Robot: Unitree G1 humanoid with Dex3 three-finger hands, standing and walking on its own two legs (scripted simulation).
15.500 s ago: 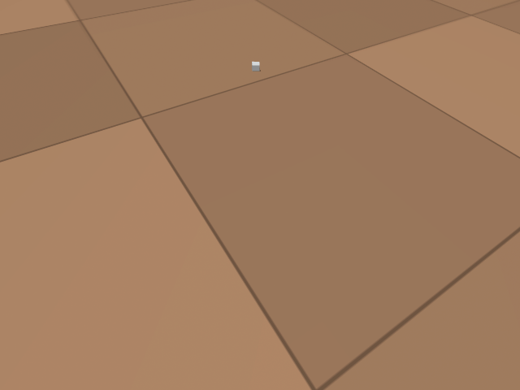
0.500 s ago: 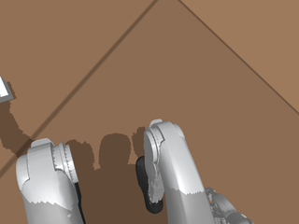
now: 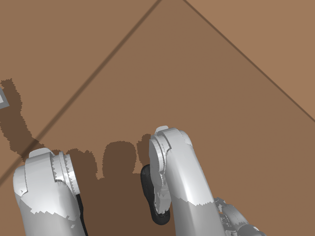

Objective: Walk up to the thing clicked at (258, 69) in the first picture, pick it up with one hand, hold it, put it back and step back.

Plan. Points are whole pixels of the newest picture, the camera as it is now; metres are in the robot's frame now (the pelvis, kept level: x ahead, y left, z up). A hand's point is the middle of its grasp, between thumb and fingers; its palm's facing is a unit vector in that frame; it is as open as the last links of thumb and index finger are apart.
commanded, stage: approach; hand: left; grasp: from above
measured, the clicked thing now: out of the picture +0.47 +0.35 -0.30
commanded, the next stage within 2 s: close in in 0.48 s
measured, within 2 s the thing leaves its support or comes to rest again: neither
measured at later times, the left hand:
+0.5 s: hand out of the picture +0.45 +0.36 -0.18, palm faces -0.44 -0.17 -0.88, open 13.0 cm
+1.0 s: hand out of the picture +0.45 +0.35 -0.21, palm faces -0.42 -0.16 -0.89, open 13.6 cm
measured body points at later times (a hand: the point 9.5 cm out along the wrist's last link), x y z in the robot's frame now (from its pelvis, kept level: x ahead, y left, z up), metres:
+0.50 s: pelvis +0.00 +0.00 +0.00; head +0.26 +0.09 +0.36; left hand +0.47 +0.37 -0.13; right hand +0.06 -0.26 -0.10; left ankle +0.08 +0.14 -0.28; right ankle +0.10 -0.13 -0.28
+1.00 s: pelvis +0.00 +0.00 -0.01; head +0.26 +0.11 +0.34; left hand +0.47 +0.35 -0.16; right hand +0.06 -0.26 -0.09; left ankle +0.08 +0.14 -0.28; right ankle +0.10 -0.13 -0.28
